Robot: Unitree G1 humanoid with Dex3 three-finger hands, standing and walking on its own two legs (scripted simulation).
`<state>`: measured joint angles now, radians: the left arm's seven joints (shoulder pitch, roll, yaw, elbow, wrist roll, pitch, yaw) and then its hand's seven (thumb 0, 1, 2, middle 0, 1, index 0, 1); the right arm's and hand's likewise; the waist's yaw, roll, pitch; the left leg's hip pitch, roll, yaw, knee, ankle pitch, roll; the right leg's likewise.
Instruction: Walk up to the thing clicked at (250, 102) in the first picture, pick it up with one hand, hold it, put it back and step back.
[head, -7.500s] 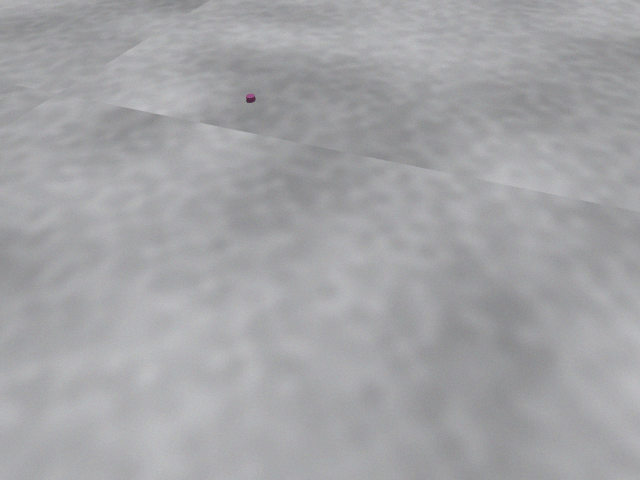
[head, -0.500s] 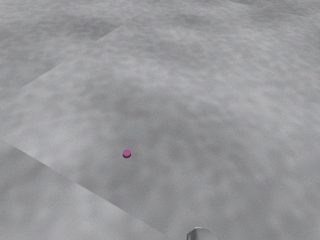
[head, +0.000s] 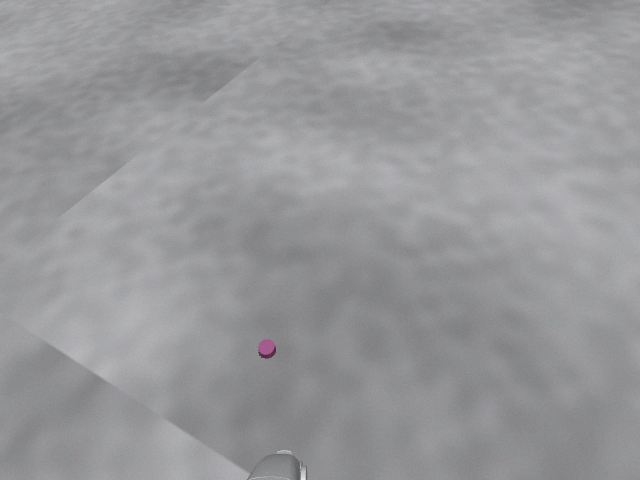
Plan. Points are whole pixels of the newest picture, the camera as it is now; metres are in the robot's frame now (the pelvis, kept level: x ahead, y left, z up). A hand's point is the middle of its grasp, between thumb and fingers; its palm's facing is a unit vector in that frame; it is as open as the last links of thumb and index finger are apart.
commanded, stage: walk up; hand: left
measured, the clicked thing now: (267, 348) +0.62 +0.29 -0.76
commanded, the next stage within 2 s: stand in 1.96 s
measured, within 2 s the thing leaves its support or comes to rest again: neither
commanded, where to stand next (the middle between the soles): +0.23 +0.04 m, yaw +1 degrees
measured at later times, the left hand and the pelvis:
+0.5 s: hand (148, 463) +0.17 +0.31 -0.17, palm faces -0.03 -0.92 -0.38, open 7.4 cm; pelvis +0.11 +0.03 -0.02, yaw -1 degrees
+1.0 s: hand (181, 405) +0.25 +0.27 -0.15, palm faces -0.03 -0.95 -0.32, open 7.4 cm; pelvis +0.14 +0.03 +0.01, yaw -1 degrees
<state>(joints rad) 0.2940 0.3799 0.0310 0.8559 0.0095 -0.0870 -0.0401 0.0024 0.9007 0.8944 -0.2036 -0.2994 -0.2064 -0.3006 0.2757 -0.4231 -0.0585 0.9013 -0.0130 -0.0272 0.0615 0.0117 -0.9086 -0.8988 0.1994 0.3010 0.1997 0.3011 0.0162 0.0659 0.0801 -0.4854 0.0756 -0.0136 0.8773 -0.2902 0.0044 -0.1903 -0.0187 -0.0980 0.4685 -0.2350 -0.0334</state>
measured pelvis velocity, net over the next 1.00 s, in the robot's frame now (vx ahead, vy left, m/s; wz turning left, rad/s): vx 0.14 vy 0.03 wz -0.01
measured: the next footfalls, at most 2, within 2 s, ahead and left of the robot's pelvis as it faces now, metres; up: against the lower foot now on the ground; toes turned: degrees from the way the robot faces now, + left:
left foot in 0.16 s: +0.20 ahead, +0.15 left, +0.00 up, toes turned +3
right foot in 0.52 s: +0.22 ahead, -0.10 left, +0.00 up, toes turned -4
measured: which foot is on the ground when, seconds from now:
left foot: up 0.00-0.14, down 0.16-1.00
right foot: down 0.00-0.18, up 0.20-0.50, down 0.52-1.00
